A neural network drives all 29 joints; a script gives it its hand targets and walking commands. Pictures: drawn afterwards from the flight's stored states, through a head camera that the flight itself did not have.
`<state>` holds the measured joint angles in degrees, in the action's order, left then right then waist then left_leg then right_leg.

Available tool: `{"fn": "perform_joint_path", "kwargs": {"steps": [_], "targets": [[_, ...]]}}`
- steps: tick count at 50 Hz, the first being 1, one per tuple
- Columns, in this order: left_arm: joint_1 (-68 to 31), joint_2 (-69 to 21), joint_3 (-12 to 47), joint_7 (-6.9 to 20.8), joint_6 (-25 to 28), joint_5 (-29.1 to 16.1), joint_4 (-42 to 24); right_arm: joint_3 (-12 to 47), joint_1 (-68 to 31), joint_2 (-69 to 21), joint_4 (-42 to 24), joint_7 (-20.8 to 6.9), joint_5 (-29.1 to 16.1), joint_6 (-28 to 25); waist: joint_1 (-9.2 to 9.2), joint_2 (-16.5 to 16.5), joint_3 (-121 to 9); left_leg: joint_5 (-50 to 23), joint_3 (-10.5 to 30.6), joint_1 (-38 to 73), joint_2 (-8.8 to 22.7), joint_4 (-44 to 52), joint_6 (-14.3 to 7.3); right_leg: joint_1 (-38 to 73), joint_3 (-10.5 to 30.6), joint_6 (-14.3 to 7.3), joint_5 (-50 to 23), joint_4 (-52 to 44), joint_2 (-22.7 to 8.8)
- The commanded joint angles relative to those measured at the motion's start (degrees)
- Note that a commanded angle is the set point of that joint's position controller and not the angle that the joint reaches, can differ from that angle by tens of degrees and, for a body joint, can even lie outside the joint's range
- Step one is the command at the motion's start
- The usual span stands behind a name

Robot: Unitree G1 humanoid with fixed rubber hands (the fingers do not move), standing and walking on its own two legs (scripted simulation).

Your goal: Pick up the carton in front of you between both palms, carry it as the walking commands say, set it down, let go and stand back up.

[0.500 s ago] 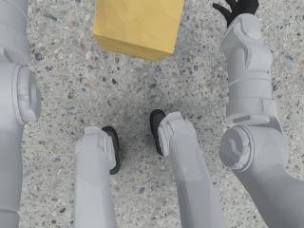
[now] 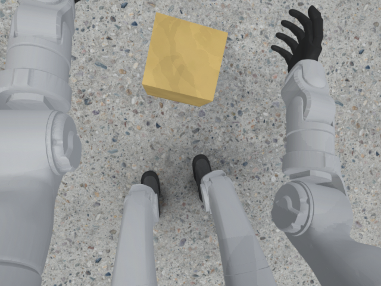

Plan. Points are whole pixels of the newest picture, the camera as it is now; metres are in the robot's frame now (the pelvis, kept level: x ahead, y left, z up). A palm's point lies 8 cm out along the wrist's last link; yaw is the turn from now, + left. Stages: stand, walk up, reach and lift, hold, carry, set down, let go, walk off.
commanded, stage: let go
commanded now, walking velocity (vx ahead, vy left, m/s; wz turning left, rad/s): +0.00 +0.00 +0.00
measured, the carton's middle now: (181, 68) +0.56 -0.08 -0.51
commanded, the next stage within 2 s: stand in 1.46 s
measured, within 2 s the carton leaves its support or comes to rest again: neither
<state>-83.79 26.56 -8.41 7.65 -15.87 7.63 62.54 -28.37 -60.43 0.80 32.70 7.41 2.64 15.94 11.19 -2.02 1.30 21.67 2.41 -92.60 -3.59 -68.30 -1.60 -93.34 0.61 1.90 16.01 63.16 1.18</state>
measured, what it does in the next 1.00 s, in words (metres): rises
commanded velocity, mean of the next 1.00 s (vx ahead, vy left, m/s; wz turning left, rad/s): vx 0.00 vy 0.00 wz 0.00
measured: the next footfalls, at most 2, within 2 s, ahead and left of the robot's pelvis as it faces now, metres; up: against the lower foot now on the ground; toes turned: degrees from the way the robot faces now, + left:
none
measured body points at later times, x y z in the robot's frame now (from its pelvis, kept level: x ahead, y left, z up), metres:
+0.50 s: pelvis +0.05 -0.03 +0.10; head +0.24 -0.02 +0.50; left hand +0.42 +0.16 -0.01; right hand +0.34 -0.27 +0.00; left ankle +0.06 +0.09 -0.60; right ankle +0.09 -0.13 -0.60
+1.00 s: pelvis +0.10 -0.01 +0.14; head +0.14 +0.00 +0.59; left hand +0.29 +0.22 +0.05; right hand +0.28 -0.24 +0.06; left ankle +0.06 +0.10 -0.60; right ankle +0.09 -0.13 -0.60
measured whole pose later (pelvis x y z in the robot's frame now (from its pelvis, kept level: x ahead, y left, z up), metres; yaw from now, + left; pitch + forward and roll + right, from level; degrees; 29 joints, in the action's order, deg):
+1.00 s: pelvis +0.10 -0.01 +0.14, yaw +0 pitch +3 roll -1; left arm 10.4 11.7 -3.0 1.4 -2.6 0.8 27.4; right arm -1.7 12.4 12.0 24.8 -4.0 -1.4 3.4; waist 1.1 0.2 2.2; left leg 17.6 2.5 -10.8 -1.7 -26.0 -1.3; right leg -14.0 2.9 0.0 13.6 25.0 2.0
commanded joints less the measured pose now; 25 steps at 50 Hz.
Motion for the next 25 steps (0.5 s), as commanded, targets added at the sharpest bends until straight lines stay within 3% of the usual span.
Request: {"fn": "perform_joint_path", "kwargs": {"steps": [1,5,7,10,13,18,22,25], "targets": [[-9.2,2.2,-3.9,-1.1,1.9,2.6,-7.5,0.7,-2.9,4.4,-6.8,-1.6,2.1,-2.2,1.58,-10.2,-62.6,-29.3,0.9,46.2,-1.1,8.1,2.3,29.9,-6.9,3.1,-22.9,-4.7,3.0],[2.9,-3.7,-7.2,-5.1,3.5,4.1,-14.5,3.7,7.9,5.8,-8.8,-4.6,3.8,-4.9,0.28,-9.4,-66.7,-39.7,1.8,54.2,-0.8,10.7,3.0,33.5,-6.6,2.1,-27.1,-7.2,2.9],[9.8,-7.6,-8.0,-7.7,4.3,4.3,-18.7,5.5,12.6,7.5,-9.5,-6.6,4.3,-6.1,-0.26,-8.6,-66.1,-41.1,2.2,55.9,-0.6,12.6,3.3,35.3,-6.2,1.3,-27.1,-8.6,2.8],[18.7,-11.7,-7.7,-11.0,5.5,3.4,-24.7,8.1,19.0,10.2,-9.9,-9.5,4.6,-7.5,-0.69,-6.5,-61.9,-35.5,2.1,55.1,-0.6,16.9,3.7,41.7,-5.0,0.2,-25.6,-11.6,2.3],[26.5,-13.6,-6.6,-13.1,6.7,1.8,-29.9,11.3,25.7,11.7,-9.6,-11.7,3.6,-8.4,-1.25,-4.4,-54.8,-23.3,0.8,50.6,-1.0,21.7,3.9,51.7,-3.3,-0.5,-23.1,-14.2,1.5],[39.1,-13.7,-4.8,-13.5,8.7,-0.3,-33.8,17.3,36.9,13.0,-8.9,-13.7,0.4,-9.7,-2.38,-2.2,-41.6,-6.6,-0.8,47.5,-0.8,27.8,3.1,62.8,-0.9,-0.8,-15.5,-19.2,0.1],[48.8,-12.6,-3.2,-12.2,10.9,-2.4,-33.0,21.6,44.8,13.8,-9.5,-13.7,-2.6,-11.3,-3.16,0.5,-34.5,-3.6,-1.2,48.2,-0.3,29.8,2.2,69.6,1.0,-0.3,-13.8,-22.4,-0.6],[55.9,-11.9,-2.6,-11.4,12.3,-3.1,-32.3,23.8,50.7,14.0,-11.6,-13.1,-4.0,-12.4,-3.75,2.3,-31.2,-4.5,-1.2,50.4,-0.3,31.1,1.6,75.7,2.3,0.2,-16.4,-24.2,-0.9]]}}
